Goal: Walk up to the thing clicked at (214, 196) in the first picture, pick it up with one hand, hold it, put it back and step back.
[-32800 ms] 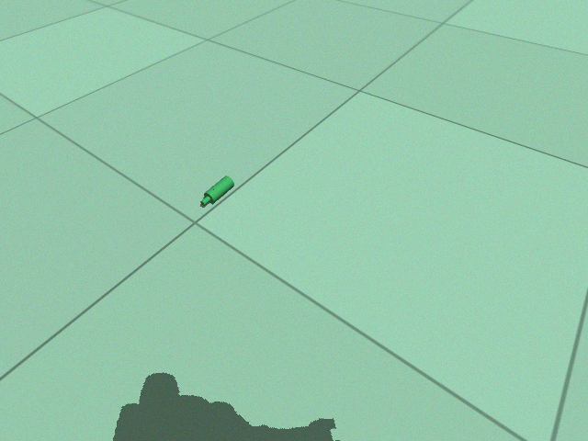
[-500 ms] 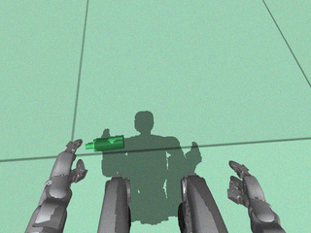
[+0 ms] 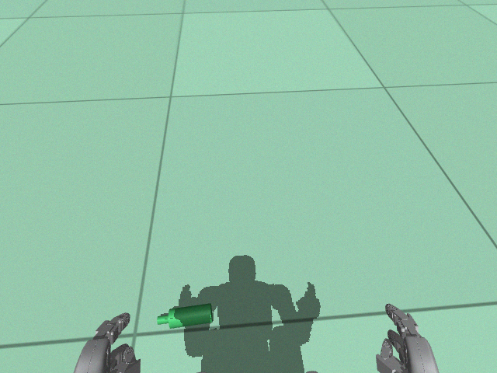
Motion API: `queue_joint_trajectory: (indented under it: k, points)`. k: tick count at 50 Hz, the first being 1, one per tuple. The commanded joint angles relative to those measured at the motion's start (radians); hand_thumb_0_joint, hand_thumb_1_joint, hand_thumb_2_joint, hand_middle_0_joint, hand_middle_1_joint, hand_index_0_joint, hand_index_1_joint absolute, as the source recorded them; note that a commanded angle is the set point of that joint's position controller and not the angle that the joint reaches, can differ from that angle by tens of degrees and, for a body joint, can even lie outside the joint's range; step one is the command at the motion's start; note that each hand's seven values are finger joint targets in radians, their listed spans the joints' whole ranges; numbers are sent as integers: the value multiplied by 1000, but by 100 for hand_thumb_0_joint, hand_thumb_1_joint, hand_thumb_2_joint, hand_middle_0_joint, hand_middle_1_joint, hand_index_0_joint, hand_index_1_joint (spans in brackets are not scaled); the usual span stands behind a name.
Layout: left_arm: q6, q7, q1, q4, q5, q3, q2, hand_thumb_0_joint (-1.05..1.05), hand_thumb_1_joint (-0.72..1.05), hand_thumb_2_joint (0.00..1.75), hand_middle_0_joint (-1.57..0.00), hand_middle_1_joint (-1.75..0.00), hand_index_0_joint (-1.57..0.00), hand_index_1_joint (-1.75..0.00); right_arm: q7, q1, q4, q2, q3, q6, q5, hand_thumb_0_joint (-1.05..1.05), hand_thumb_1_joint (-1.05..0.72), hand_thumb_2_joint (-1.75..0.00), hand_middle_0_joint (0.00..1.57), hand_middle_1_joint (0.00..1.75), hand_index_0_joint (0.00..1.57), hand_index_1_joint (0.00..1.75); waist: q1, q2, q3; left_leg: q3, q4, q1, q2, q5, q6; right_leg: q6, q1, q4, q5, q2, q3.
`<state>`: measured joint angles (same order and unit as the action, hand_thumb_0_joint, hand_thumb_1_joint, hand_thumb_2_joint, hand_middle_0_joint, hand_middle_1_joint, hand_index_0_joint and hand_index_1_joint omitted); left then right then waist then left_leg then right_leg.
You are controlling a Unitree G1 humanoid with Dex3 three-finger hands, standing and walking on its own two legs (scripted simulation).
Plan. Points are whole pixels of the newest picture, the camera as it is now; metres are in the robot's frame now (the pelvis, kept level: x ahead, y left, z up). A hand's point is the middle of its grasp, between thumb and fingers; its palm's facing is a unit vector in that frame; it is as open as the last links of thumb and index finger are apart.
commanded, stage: home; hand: left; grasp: from above
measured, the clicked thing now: (185, 316) +0.44 +0.22 -0.67
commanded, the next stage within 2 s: none
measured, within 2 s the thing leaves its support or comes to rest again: neither
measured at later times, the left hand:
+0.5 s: hand out of the picture +0.15 +0.18 -0.04, palm faces +0.07 -0.98 -0.20, open 7.4 cm
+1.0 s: hand out of the picture +0.15 +0.18 -0.04, palm faces +0.06 -0.98 -0.20, open 7.4 cm
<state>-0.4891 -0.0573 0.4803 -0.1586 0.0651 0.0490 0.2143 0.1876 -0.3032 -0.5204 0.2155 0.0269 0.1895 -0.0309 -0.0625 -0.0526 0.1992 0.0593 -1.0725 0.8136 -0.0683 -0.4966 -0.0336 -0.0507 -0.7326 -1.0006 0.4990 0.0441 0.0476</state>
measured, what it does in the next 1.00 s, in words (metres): stands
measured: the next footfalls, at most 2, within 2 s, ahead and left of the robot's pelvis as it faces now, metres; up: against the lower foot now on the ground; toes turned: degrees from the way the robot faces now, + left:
none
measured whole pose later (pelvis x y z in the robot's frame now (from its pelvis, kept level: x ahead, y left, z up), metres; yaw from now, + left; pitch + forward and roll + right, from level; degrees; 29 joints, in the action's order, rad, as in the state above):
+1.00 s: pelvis -0.01 +0.00 +0.01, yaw +0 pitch +10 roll -3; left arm -0.47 -0.01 0.49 -0.14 0.05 0.04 0.21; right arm 0.19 -0.28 -0.56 0.22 0.02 0.25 -0.01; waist -0.03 -0.04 0.15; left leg 0.06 -1.02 0.73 -0.06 -0.47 -0.04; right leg -0.05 -0.65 -0.96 0.48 0.05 0.05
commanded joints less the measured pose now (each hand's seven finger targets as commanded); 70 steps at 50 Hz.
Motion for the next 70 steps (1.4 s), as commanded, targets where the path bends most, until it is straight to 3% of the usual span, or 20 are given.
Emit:
queue_joint_trajectory:
  k: [1, 6, 15, 32, 37, 49, 50, 51, 57, 58, 64, 70]
  points:
    - [40, 13, 17, -192, -3, 51, 91, 0, 90, 90, -20, -30, -20, -30, 8, 73, 158, 114, -43, 70, 15, 0, -90, -90, 20, 30, 20, 30, 16, 6, 35, -19, 211, -175, 53, 196, 32, 42, 82, 183, -188, -62, 55]
    - [49, 34, 1, -188, -8, 38, 89, 0, 90, 90, -20, -30, -20, -30, 5, 69, 151, 125, -53, 87, 22, 0, -90, -90, 20, 30, 20, 30, 2, 15, 30, -37, 204, -200, 60, 239, 33, 38, 92, 188, -225, -58, 52]
    - [71, 34, -6, -194, -25, 53, 109, 0, 90, 90, -20, -30, -20, -30, 2, 89, 140, 127, -56, 99, 31, 0, -90, -90, 20, 30, 20, 30, 21, -8, 58, -36, 205, -225, 62, 257, 29, 37, 121, 184, -244, -54, 45]
    - [68, 34, -17, -182, -17, 47, 103, 0, 90, 90, -20, -30, -20, -30, 5, 108, 138, 128, -48, 113, 28, 0, -90, -90, 20, 30, 20, 30, 31, 0, 21, -18, 255, -197, 54, 93, 32, 38, 97, 206, -99, -59, 50]
    - [72, 33, -10, -180, -16, 55, 104, 0, 90, 90, -20, -30, -20, -30, 9, 96, 132, 122, -50, 117, 29, 0, -90, -90, 20, 30, 20, 30, 27, 8, 37, -38, 226, -198, 60, 151, 33, 36, 111, 208, -143, -54, 40]
    - [74, 36, -13, -169, -19, 47, 107, 0, 90, 90, -20, -30, -20, -30, 10, 104, 126, 124, -51, 118, 26, 0, -90, -90, 20, 30, 20, 30, 33, -5, 18, -44, 229, -194, 61, 134, 32, 36, 105, 212, -129, -53, 35]
    - [73, 38, 0, -157, -21, 46, 101, 0, 90, 90, -20, -30, -20, -30, 11, 96, 122, 127, -55, 120, 28, 0, -90, -90, 20, 30, 20, 30, 20, 8, 29, -38, 230, -210, 56, 147, 32, 36, 105, 204, -139, -56, 39]
    - [78, 37, -17, -186, -18, 44, 106, 0, 90, 90, -20, -30, -20, -30, 10, 104, 127, 125, -52, 119, 27, 0, -90, -90, 20, 30, 20, 30, 32, 4, 30, -37, 232, -205, 57, 152, 31, 37, 108, 206, -144, -56, 40]
    - [75, 35, 2, -166, -19, 46, 104, 0, 90, 90, -20, -30, -20, -30, 11, 92, 120, 123, -54, 114, 29, 0, -90, -90, 20, 30, 20, 30, 22, 8, 58, -38, 209, -232, 56, 247, 32, 35, 124, 193, -230, -55, 37]
    - [76, 38, -14, -158, -20, 40, 104, 0, 90, 90, -20, -30, -20, -30, 9, 96, 119, 129, -55, 115, 28, 0, -90, -90, 20, 30, 20, 30, 20, 16, 26, -36, 219, -218, 54, 215, 33, 35, 115, 198, -203, -56, 39]
    - [79, 35, -12, -190, -18, 53, 109, 0, 90, 90, -20, -30, -20, -30, 9, 97, 124, 122, -55, 113, 29, 0, -90, -90, 20, 30, 20, 30, 31, 0, 51, -40, 212, -221, 58, 228, 31, 35, 133, 201, -216, -51, 34]
    - [73, 34, 7, -183, -21, 49, 108, 0, 90, 90, -20, -30, -20, -30, 8, 87, 118, 122, -58, 109, 30, 0, -90, -90, 20, 30, 20, 30, 29, -5, 65, -38, 203, -238, 56, 290, 28, 35, 145, 189, -272, -52, 36]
